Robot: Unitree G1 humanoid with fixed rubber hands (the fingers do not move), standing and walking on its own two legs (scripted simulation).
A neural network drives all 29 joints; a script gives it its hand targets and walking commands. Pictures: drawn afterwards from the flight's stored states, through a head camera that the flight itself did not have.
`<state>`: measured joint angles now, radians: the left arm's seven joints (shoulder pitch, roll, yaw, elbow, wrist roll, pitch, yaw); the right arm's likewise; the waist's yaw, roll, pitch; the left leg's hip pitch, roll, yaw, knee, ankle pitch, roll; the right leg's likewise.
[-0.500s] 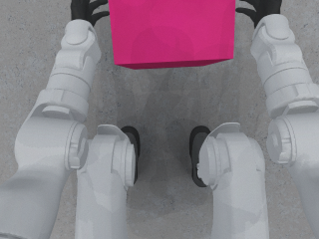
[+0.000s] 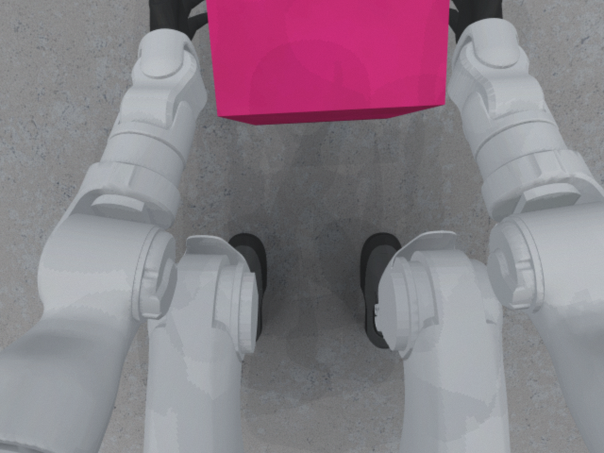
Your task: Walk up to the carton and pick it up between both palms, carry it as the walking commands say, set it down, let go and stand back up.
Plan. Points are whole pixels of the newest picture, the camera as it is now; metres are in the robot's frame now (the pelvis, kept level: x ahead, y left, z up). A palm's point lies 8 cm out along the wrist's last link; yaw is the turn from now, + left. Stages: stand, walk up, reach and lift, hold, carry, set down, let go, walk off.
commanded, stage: reach and lift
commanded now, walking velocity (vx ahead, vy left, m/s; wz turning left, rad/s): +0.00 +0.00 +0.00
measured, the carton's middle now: (321, 30) +0.54 -0.02 -0.25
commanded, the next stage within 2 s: none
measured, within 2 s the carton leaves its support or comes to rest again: leaves its support in 0.52 s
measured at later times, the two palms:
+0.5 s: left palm (172, 18) +0.54 +0.13 -0.17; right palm (477, 15) +0.53 -0.17 -0.18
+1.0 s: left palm (158, 2) +0.53 +0.13 -0.12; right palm out of the picture +0.54 -0.17 -0.12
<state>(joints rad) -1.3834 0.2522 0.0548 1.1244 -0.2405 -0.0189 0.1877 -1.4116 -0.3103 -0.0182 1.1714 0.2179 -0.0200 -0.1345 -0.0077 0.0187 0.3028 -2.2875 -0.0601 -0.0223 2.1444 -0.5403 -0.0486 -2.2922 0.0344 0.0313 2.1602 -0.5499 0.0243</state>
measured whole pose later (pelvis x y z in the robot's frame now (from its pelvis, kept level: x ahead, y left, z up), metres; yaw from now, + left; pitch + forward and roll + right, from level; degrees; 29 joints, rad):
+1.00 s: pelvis +0.00 +0.00 +0.00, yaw -1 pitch +40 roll +1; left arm -1.26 0.11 0.36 0.85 0.03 0.22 0.16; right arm -1.32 -0.22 -0.26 0.94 -0.01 0.23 -0.09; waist -0.01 0.02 0.14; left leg -2.30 -0.10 -0.04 2.14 -0.55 -0.07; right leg -2.31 0.09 0.05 2.15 -0.55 0.05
